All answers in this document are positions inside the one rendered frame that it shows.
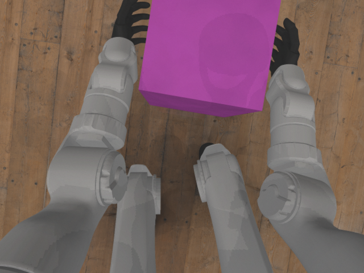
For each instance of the robot thigh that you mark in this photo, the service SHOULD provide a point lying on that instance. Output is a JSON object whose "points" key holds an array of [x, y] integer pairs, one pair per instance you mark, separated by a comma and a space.
{"points": [[134, 236], [240, 246]]}

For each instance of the left robot upper arm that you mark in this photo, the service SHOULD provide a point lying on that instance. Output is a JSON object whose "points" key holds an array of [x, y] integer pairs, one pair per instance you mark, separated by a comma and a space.
{"points": [[82, 183]]}

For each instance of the right robot hand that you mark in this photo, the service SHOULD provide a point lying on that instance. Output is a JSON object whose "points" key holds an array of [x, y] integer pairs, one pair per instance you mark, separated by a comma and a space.
{"points": [[287, 47]]}

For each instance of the robot left forearm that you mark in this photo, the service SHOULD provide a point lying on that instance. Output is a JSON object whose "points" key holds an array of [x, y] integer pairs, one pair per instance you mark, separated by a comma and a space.
{"points": [[101, 122]]}

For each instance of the robot right forearm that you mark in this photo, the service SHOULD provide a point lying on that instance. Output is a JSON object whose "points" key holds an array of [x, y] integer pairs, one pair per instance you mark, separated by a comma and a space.
{"points": [[292, 125]]}

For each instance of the left robot hand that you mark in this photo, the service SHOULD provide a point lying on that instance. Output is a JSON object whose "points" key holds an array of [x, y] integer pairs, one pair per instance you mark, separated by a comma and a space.
{"points": [[123, 24]]}

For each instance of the robot right thigh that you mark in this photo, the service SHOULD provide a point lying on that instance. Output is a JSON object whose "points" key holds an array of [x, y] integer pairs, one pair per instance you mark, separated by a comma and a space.
{"points": [[240, 246]]}

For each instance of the right robot upper arm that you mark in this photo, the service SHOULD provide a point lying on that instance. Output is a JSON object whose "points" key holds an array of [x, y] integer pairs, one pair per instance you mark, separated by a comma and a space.
{"points": [[302, 211]]}

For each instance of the carton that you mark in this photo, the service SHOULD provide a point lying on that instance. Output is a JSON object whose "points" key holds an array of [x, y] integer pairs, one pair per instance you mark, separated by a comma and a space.
{"points": [[209, 56]]}

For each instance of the robot left thigh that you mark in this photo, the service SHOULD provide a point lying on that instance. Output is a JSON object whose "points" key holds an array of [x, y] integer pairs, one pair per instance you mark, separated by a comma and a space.
{"points": [[134, 236]]}

